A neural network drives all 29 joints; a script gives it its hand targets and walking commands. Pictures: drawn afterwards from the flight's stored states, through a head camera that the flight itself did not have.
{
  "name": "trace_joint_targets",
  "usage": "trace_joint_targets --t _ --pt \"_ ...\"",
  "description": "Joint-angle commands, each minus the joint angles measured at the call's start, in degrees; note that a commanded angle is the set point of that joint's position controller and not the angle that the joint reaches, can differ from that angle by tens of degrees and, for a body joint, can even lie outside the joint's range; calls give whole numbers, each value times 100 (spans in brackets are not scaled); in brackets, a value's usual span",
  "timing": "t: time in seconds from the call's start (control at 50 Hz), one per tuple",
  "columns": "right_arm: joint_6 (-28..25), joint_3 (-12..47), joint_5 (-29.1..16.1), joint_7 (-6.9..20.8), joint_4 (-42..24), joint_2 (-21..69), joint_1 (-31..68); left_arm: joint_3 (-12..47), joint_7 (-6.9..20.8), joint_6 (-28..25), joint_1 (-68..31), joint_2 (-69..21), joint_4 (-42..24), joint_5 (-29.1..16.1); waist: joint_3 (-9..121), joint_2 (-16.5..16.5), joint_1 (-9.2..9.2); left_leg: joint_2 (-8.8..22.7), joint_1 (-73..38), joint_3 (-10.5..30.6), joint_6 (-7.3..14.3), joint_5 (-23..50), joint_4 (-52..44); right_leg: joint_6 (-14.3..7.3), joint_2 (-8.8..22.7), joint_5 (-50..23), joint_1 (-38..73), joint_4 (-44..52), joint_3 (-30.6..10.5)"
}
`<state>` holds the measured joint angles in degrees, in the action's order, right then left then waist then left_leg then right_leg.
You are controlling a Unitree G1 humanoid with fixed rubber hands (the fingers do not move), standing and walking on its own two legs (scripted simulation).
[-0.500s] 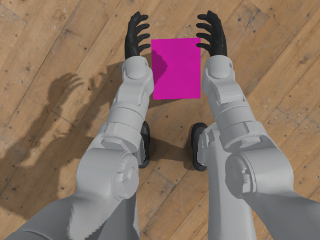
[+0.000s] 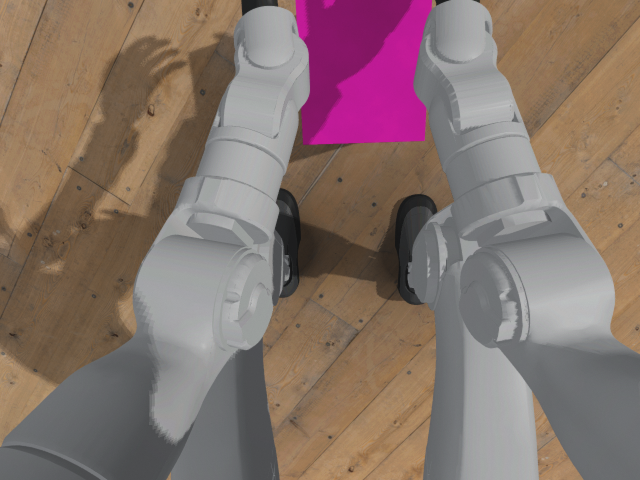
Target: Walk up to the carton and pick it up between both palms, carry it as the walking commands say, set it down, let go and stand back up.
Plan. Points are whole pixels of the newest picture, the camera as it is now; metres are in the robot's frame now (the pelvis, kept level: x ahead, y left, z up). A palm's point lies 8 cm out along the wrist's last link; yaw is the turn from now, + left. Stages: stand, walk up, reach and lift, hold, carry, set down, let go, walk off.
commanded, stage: set down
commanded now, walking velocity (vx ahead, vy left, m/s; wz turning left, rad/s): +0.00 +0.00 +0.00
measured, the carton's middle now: (359, 68) +0.47 -0.02 -0.39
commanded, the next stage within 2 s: none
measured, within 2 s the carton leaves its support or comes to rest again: neither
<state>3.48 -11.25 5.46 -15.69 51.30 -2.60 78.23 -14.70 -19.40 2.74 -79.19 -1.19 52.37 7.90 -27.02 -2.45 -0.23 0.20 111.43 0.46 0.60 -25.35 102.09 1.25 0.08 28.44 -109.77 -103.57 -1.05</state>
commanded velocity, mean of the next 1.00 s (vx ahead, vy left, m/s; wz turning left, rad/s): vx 0.00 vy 0.00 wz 0.00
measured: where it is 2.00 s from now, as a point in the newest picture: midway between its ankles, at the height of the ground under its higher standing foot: (348, 264)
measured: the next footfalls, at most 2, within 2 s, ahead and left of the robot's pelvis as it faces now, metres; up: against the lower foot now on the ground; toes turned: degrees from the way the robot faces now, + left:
none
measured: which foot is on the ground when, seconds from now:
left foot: down 0.00-1.00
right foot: down 0.00-1.00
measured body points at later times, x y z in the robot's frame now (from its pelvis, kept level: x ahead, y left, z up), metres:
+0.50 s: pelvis +0.00 +0.00 -0.05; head +0.40 +0.00 +0.16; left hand +0.56 +0.06 -0.25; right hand +0.56 -0.09 -0.25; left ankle +0.14 +0.12 -0.45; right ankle +0.12 -0.13 -0.45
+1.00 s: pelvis +0.01 +0.00 -0.06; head +0.41 -0.01 +0.14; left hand +0.57 +0.06 -0.27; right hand +0.58 -0.08 -0.27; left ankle +0.14 +0.12 -0.45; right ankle +0.12 -0.13 -0.45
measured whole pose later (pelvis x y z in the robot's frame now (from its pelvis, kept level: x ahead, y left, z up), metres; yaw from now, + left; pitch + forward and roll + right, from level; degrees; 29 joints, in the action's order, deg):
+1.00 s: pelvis +0.01 +0.00 -0.06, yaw +0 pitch +36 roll -1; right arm 4.8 -21.1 17.2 -3.1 56.5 -3.8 91.0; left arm -30.9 -4.7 5.0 -94.1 -0.7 58.9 19.9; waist -29.3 -1.7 0.4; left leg -2.9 121.7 1.9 -1.0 -28.5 113.8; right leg 1.8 -0.6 32.1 -119.6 -115.3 -1.3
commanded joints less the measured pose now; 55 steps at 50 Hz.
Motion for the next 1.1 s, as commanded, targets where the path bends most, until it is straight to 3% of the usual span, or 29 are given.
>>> trace_joint_targets --t 0.0,0.02,0.04,0.2,0.22,0.24,0.28,0.32,0.34,0.4,0.46,0.48,0.5,0.54,0.56,0.6,0.64,0.66,0.72,0.74,0.76,0.78,0.82,0.86,0.88,0.9,0.94,1.02,1.08 --pt "23 -84 -226 -22 -191 -827 2425 81 68 -35 -2552 695 -482 -654 8820 317 -66 -874 -3990 33 -207 639 -266 -100 -886 -689 2811 188 257" --pt "59 -50 -210 -55 -368 -858 2640 -45 86 115 -2094 527 232 -495 8890 442 6 -892 -4018 -87 -159 472 -183 -94 -899 -563 3001 302 258" --pt "65 -180 -110 24 -89 -951 2505 62 120 130 -2223 453 128 -607 8292 311 -210 -942 -3694 -16 -172 384 -217 -102 -862 -419 2521 163 298" --pt "-11 -393 -106 208 22 -655 2554 217 185 36 -2910 472 -355 -450 8010 136 -210 -1015 -4209 167 -230 1025 -122 -60 -877 -719 1748 -226 487" --pt "29 -282 -314 346 215 -579 2709 135 282 96 -2580 245 265 -229 7564 -155 -3 -966 -3888 84 -232 719 -55 -55 -861 -514 1451 -246 394" --pt "61 -470 -35 457 625 -550 2641 -149 371 89 -2606 311 503 -173 6866 187 -107 -1005 -3361 140 -222 602 -31 -42 -879 -349 1064 -261 460" --pt "137 -644 111 645 941 -105 2572 -614 569 71 -2609 613 693 397 6350 416 318 -1008 -2848 15 -117 286 -58 82 -898 -170 1162 -155 309" --pt "34 -433 239 738 354 29 3041 -699 730 51 -2799 211 474 291 6544 784 95 -1032 -2734 28 -148 634 189 108 -887 -475 1302 -186 358" --pt "-55 -887 389 574 249 -1184 2569 -1024 599 104 -2188 779 654 525 6556 273 -48 -982 -2875 -83 -240 759 344 84 -902 -673 1408 -241 296" --pt "100 -578 413 890 972 581 2906 -683 985 169 -2640 -407 896 610 6205 239 71 -1104 -2717 54 -238 640 149 107 -951 -431 1102 -268 355" --pt "210 -951 689 1118 970 832 2724 -1189 1200 300 -2177 -439 1322 1229 5826 333 125 -1100 -2432 -89 -196 368 387 187 -936 -263 1051 -418 380" --pt "224 -1266 867 1091 1051 330 2488 -1501 1227 410 -1768 -415 1558 1370 5244 326 -143 -1082 -2117 -104 -220 203 424 177 -968 -112 763 -397 398" --pt "284 -1189 938 1190 1081 772 2366 -1663 1290 426 -1789 -404 1391 1646 5482 466 79 -1142 -2423 -79 -148 224 290 224 -1003 -43 886 -396 400" --pt "218 -1386 1209 1088 806 115 2283 -1545 1280 426 -1981 -259 855 1586 5739 159 -54 -1221 -2716 -77 -315 422 243 162 -1000 -71 1060 -495 485" --pt "220 -1398 1222 1142 788 227 2534 -1777 1283 465 -2047 -375 950 1621 5345 436 62 -1218 -2556 -75 -271 227 318 161 -1021 14 882 -491 485" --pt "334 -1361 1295 1388 874 1102 2424 -1567 1438 532 -1961 -1097 921 1716 5572 68 -150 -1261 -2937 109 -254 547 140 132 -1073 -218 654 -630 593" --pt "301 -1463 1395 1273 906 852 2156 -1510 1456 533 -1976 -1070 657 1589 5586 168 -331 -1304 -2889 -68 -324 381 175 169 -1094 31 885 -427 641" --pt "288 -1240 1269 1365 465 1180 2446 -1505 1528 557 -1954 -1302 665 1624 5394 5 -127 -1306 -2887 -111 -277 596 291 124 -1125 -45 610 -451 563" --pt "361 -1602 1458 1416 776 1052 2167 -1827 1578 641 -1627 -1202 1041 1865 5116 79 -142 -1213 -2433 -130 -308 318 331 118 -1146 -85 680 -468 556" --pt "411 -1561 1652 1420 1016 1145 2009 -1972 1541 594 -1821 -960 842 1892 5154 608 -182 -1331 -2715 -105 -251 351 227 210 -1142 31 731 -478 695" --pt "385 -1714 1514 1392 589 775 2195 -1911 1484 589 -1690 -676 681 2069 5010 91 -16 -1206 -2571 -116 -276 327 223 119 -1133 -64 654 -495 515" --pt "392 -1395 1442 1448 648 1196 2470 -1855 1542 588 -2053 -979 823 1835 5364 571 -8 -1294 -2771 -12 -228 369 204 196 -1108 -27 894 -517 636" --pt "414 -1866 1631 1378 799 697 2069 -1914 1486 632 -1626 -924 890 2025 5149 -57 -172 -1213 -2635 -113 -345 203 265 100 -1156 85 642 -535 572" --pt "323 -1621 1650 1398 432 754 2336 -1883 1564 626 -1619 -1201 825 1867 5177 395 -184 -1345 -2400 -69 -291 468 227 163 -1184 -304 919 -593 705" --pt "294 -1738 1564 1396 472 583 2372 -1854 1546 653 -1443 -1300 1309 2026 5279 -39 -120 -1257 -2707 -90 -355 318 276 95 -1126 -67 771 -570 553" --pt "405 -1675 1648 1402 896 905 2190 -2030 1557 582 -1833 -989 1006 1955 5057 350 -123 -1283 -2251 -245 -318 195 357 156 -1131 -30 939 -332 506" --pt "369 -2131 1870 1283 1016 171 1693 -2161 1425 623 -1390 -543 940 2211 4783 3 -319 -1323 -2653 -119 -350 288 216 166 -1194 -121 500 -573 625" --pt "372 -1730 1721 1360 912 591 2091 -2194 1487 530 -1784 -574 887 2152 4943 315 71 -1312 -2213 -247 -316 336 315 192 -1200 -55 614 -466 560" --pt "353 -2105 1787 1209 987 -121 1974 -2026 1407 560 -1721 -425 821 2007 4976 -203 -312 -1236 -2349 -215 -454 251 364 111 -1146 -60 708 -527 523"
